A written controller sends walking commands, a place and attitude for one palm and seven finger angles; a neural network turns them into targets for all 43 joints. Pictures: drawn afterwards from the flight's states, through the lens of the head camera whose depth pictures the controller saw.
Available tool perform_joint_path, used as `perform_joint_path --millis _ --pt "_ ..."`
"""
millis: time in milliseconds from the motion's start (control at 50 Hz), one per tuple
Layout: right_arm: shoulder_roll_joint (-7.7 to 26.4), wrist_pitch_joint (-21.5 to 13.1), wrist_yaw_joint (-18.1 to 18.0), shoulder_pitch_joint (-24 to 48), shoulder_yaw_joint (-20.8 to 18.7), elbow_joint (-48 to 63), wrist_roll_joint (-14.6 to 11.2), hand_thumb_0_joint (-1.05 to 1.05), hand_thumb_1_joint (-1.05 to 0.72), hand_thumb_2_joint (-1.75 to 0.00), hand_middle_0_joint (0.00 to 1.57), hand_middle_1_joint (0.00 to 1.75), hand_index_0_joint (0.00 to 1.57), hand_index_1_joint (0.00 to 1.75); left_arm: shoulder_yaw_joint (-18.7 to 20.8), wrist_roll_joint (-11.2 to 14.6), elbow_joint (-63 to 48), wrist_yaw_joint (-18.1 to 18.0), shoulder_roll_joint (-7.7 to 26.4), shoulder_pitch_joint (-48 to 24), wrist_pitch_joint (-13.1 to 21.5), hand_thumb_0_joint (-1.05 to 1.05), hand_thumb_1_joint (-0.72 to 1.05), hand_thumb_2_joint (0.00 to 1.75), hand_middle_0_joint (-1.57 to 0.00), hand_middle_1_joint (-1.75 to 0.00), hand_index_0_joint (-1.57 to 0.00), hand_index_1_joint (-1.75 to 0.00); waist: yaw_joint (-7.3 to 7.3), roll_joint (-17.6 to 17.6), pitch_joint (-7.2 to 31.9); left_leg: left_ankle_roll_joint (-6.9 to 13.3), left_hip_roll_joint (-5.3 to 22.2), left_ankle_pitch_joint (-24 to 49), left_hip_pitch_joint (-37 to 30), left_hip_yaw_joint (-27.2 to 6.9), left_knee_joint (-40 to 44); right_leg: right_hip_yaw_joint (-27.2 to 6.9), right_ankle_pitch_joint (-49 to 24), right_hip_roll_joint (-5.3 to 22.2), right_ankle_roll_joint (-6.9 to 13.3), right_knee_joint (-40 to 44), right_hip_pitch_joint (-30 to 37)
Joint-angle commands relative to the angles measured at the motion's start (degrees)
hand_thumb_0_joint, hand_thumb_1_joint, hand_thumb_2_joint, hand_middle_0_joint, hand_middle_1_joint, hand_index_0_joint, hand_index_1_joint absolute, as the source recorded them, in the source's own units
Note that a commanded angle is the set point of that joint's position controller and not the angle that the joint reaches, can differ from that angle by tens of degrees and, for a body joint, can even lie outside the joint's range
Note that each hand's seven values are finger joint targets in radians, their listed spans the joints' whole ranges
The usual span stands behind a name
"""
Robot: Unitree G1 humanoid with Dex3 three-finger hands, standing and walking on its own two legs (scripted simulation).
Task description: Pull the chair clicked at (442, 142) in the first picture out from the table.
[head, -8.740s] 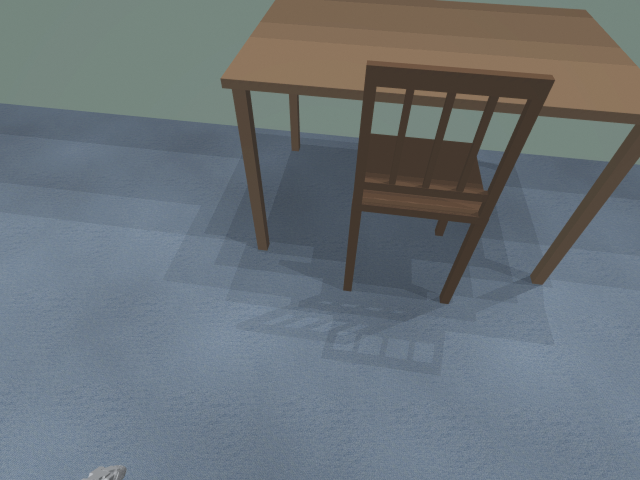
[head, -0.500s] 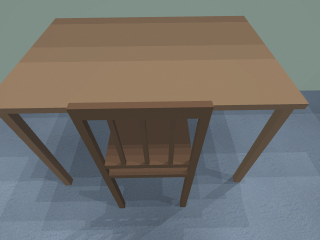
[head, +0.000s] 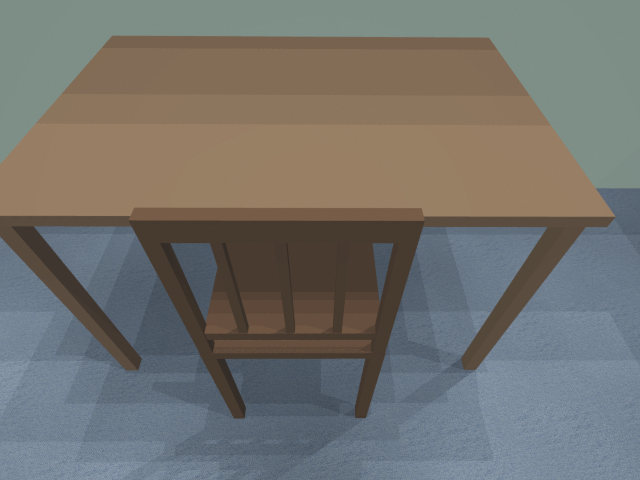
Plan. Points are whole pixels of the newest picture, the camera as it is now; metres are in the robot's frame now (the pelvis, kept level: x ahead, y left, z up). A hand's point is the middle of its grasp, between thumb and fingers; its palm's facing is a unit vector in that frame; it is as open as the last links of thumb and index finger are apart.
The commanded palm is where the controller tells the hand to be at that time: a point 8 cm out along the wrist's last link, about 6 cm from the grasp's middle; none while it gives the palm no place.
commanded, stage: raise the hand toward the chair's back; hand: left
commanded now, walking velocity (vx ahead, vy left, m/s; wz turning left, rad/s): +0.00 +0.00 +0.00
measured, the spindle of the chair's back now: (286, 290) +0.43 +0.08 -0.09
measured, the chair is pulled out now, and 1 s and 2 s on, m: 0.00 0.00 0.00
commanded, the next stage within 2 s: none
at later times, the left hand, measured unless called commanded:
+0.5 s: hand out of the picture +0.13 +0.18 -0.09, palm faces +0.16 -0.99 +0.00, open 9.8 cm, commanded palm +0.12 +0.23 -0.06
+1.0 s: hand (170, 449) +0.17 +0.20 -0.06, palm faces +0.07 -1.00 -0.05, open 14.1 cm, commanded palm +0.14 +0.25 -0.05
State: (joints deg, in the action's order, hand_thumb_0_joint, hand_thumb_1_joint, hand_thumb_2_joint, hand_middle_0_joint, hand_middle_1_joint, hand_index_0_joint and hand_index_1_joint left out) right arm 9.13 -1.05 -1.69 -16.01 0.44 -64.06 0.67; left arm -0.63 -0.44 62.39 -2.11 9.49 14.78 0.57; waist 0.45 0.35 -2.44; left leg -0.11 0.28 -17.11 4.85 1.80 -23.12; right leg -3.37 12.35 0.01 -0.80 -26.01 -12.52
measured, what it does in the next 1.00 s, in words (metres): lowers itself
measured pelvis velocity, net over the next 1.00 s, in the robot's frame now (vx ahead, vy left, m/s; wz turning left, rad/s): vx -0.03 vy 0.00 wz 0.09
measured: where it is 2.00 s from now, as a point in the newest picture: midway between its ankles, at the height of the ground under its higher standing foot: outside the picture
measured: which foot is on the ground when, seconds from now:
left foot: down 0.00-1.00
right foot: down 0.00-1.00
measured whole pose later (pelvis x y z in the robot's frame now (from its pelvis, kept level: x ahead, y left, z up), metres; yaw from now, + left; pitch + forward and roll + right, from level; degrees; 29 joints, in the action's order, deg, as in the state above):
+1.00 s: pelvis -0.03 +0.00 -0.10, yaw +5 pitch +17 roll -1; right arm 14.2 -11.9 -3.6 -14.1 -1.4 -31.5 -1.5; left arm 9.7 15.3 -2.2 14.8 13.4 24.0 23.2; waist 1.1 0.8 8.7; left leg -0.6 -0.8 -34.6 52.9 -3.9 -70.1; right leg 2.0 27.9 1.2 -0.5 -66.8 -56.4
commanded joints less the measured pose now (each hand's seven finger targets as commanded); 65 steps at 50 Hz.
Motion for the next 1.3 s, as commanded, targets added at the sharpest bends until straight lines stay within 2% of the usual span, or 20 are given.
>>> perform_joint_path --millis 0,20,40,60,80,100,120,180,220,240,260,340,420,500,540,660,740,880,1080,1280 --pt "7.51 -1.3 0.17 2.02 -1.51 4.95 -0.54 0.0 -0.9 -0.9 0.2 0.3 0.2 0.3 1.7 -0.57 0.83 -2.48 7.67 8.17 1.96 0.0 0.9 0.9 -0.2 -0.3 -0.2 -0.3 -2.53 -4.57 0.42 -0.07 6.63 15.44 7.24 -0.44 -7.63 -3.96 -35.85 8.26 1.74 0.14 3.86" --pt "15.74 -9.78 -2.44 1.48 -2.48 24.67 -3.45 0.0 -0.9 -0.9 0.2 0.3 0.2 0.3 11.46 10.64 -86.07 -1.8 21.97 -37.4 14.57 0.0 0.88 0.89 -0.2 -0.3 -0.2 -0.3 3.4 5.94 28.82 0.68 -0.6 21.04 -2.98 -2.16 0.32 0.04 -24.96 2.73 2.66 -3.41 10.54" --pt "10.53 -13.52 -5.06 5.3 -1.33 21.76 -2.82 0.0 -0.9 -0.9 0.2 0.3 0.2 0.3 15.67 8.01 -79.93 -5.19 25.03 -21.31 13.52 0.0 0.85 0.88 -0.2 -0.29 -0.2 -0.29 0.36 9.81 24.52 0.52 1.05 18.53 -3.76 1.03 -1.28 1.21 -11.09 0.36 2.59 -4.77 6.98" --pt "9.03 -16.3 -4.53 7.19 -1.68 24.26 -2.5 0.0 -0.9 -0.9 0.2 0.3 0.2 0.3 3.24 8.31 -67.48 -4.68 4.48 3.54 6.32 0.0 0.83 0.87 -0.19 -0.29 -0.19 -0.29 0.06 11.2 16.72 -0.18 1.25 19.0 2.06 -0.8 -0.4 6.0 -3.04 0.07 2.69 -5.13 0.66" --pt "9.96 -17.17 -4.24 5.4 -1.92 22.18 -3.21 0.0 -0.9 -0.9 0.2 0.3 0.2 0.3 2.51 10.85 -60.32 -4.48 -0.28 4.16 4.75 0.0 0.81 0.86 -0.19 -0.29 -0.19 -0.29 2.17 3.56 7.1 -0.5 1.21 14.06 7.2 -2.18 -2.79 8.11 -1.33 0.9 1.51 -4.92 -5.0" --pt "11.61 -18.04 -3.68 5.81 -2.56 25.16 -2.66 0.0 -0.9 -0.9 0.2 0.3 0.2 0.3 2.63 11.09 -61.57 -3.24 0.31 -1.66 7.68 0.0 0.78 0.85 -0.19 -0.28 -0.19 -0.28 3.41 0.58 0.09 -0.19 0.43 7.04 13.65 -3.63 -5.78 8.79 0.89 1.06 0.95 -5.03 -10.44" --pt "12.35 -18.54 -3.09 4.71 -3.5 25.56 -1.88 0.0 -0.9 -0.9 0.2 0.3 0.2 0.3 5.45 11.03 -57.74 -1.52 1.9 -1.07 11.67 0.0 0.76 0.84 -0.19 -0.28 -0.19 -0.28 3.94 -3.17 0.12 -0.2 -0.08 1.81 17.93 -3.43 -9.17 9.16 5.14 0.91 0.91 -6.61 -15.42" --pt "11.54 -19.74 -0.21 7.11 -4.53 31.54 -0.59 0.0 -0.9 -0.9 0.2 0.3 0.2 0.3 6.22 13.37 -47.86 7.35 -2.72 16.04 24.78 0.0 0.69 0.81 -0.18 -0.27 -0.18 -0.27 -1.76 -12.48 5.59 -1.26 -1.18 -3.7 30.97 -1.76 -19.09 9.13 13.01 0.73 1.87 -16.34 -22.51" --pt "11.94 -19.6 1.89 8.26 -5.44 35.44 -0.38 0.0 -0.9 -0.9 0.2 0.3 0.2 0.3 7.44 14.46 -48.89 14.63 -1.04 18.72 34.31 0.0 0.64 0.79 -0.17 -0.26 -0.17 -0.26 -2.91 -11.21 9.77 -1.65 -2.03 -3.47 37.48 -0.81 -25.46 7.16 11.16 0.85 2.36 -22.22 -23.56" --pt "12.13 -19.19 3.06 8.65 -5.95 36.54 -0.87 0.0 -0.9 -0.9 0.2 0.3 0.2 0.3 11.02 13.3 -46.23 17.94 3.73 19.96 37.94 0.0 0.62 0.78 -0.17 -0.26 -0.17 -0.26 -3.44 -5.76 10.65 -1.79 -2.46 -3.29 39.25 -0.34 -28.39 5.45 10.05 1.3 3.16 -24.4 -24.04" --pt "12.32 -18.54 3.46 9.4 -5.82 38.93 -1.34 0.0 -0.9 -0.9 0.2 0.3 0.2 0.3 11.21 13.14 -46.57 19.83 4.67 20.05 38.47 0.0 0.6 0.77 -0.17 -0.25 -0.17 -0.25 -4.06 -5.43 12.09 -1.2 -2.81 -4.04 42.45 0.1 -29.82 4.98 10.22 1.44 3.14 -26.34 -24.93" --pt "12.57 -15.96 1.92 10.5 -5.45 46.02 -2.44 0.0 -0.9 -0.9 0.2 0.3 0.2 0.3 13.96 16.15 -63.19 19.41 8.98 7.95 32.91 0.0 0.5 0.73 -0.16 -0.24 -0.16 -0.24 -3.66 -0.65 16.96 0.38 -3.32 -10.41 46.55 -0.01 -32.83 2.88 19.16 1.01 2.51 -28.53 -29.07" --pt "11.38 -15.65 0.69 7.43 -4.88 46.28 -1.41 0.0 -0.9 -0.9 0.2 0.3 0.2 0.3 10.92 14.91 -85.47 13.59 8.63 2.05 34.75 0.0 0.41 0.69 -0.15 -0.22 -0.15 -0.22 -0.89 7.52 25.0 1.14 -1.81 -3.04 40.38 -2.33 -36.54 4.03 9.24 0.13 2.92 -32.59 -31.33" --pt "11.6 -15.51 0.08 5.82 -4.24 42.78 -0.96 0.0 -0.9 -0.9 0.2 0.3 0.2 0.3 6.71 13.35 -83.29 15.16 6.69 3.38 34.55 0.0 0.32 0.65 -0.14 -0.21 -0.14 -0.21 2.83 5.34 24.38 1.2 -0.88 2.24 41.94 -3.64 -40.97 5.13 2.9 -0.29 2.4 -34.75 -34.7" --pt "11.97 -15.5 -0.33 6.17 -4.12 42.08 -1.44 0.0 -0.9 -0.9 0.2 0.3 0.2 0.3 7.0 13.68 -78.64 17.76 6.75 6.26 31.71 0.0 0.27 0.63 -0.14 -0.2 -0.14 -0.2 2.99 3.2 24.25 1.33 -0.88 0.99 43.7 -3.85 -41.17 5.36 3.78 -0.39 2.2 -34.25 -34.32" --pt "10.75 -13.43 -1.52 8.04 -4.08 43.66 -2.8 0.0 -0.9 -0.9 0.2 0.3 0.2 0.3 14.63 16.8 -76.71 19.73 10.38 11.06 20.94 0.0 0.13 0.57 -0.12 -0.18 -0.12 -0.18 -0.91 -1.71 28.52 1.01 -1.6 0.13 46.04 -3.48 -38.2 4.77 4.55 0.34 1.6 -31.71 -25.28" --pt "9.77 -13.81 -1.91 8.68 -3.84 43.39 -2.36 0.0 -0.9 -0.9 0.2 0.3 0.2 0.3 16.99 17.63 -78.56 16.63 10.95 10.15 22.71 0.0 0.04 0.53 -0.11 -0.16 -0.11 -0.16 -2.03 -1.01 27.49 0.78 -1.44 0.65 45.69 -3.74 -37.32 5.07 5.11 0.33 1.86 -31.79 -25.33" --pt "11.09 -14.83 -1.88 6.62 -4.01 42.53 -2.47 0.0 -0.9 -0.9 0.2 0.3 0.2 0.3 13.5 16.41 -74.91 17.0 9.34 9.41 26.57 0.0 -0.13 0.46 -0.1 -0.14 -0.1 -0.14 0.15 -1.25 23.49 0.97 -1.51 -3.07 45.88 -3.35 -36.61 5.24 10.47 0.82 1.66 -30.28 -29.46" --pt "11.66 -14.31 -1.97 5.38 -4.05 42.91 -2.27 0.0 -0.9 -0.9 0.2 0.3 0.2 0.3 15.16 16.58 -77.54 15.86 11.16 7.37 27.1 0.0 -0.36 0.36 -0.07 -0.1 -0.07 -0.1 -0.26 3.57 24.17 0.49 -1.39 1.89 41.05 -3.84 -34.28 7.05 5.37 0.31 2.24 -30.97 -28.72" --pt "12.22 -13.29 -1.82 4.78 -3.43 43.56 -2.23 0.0 -0.9 -0.9 0.2 0.3 0.2 0.3 15.33 16.43 -75.58 17.56 12.23 3.89 24.47 0.0 -0.5 0.3 -0.06 -0.08 -0.06 -0.08 0.69 3.24 23.25 0.24 -1.06 2.72 39.28 -4.37 -33.35 7.75 4.38 0.05 2.15 -30.04 -28.99"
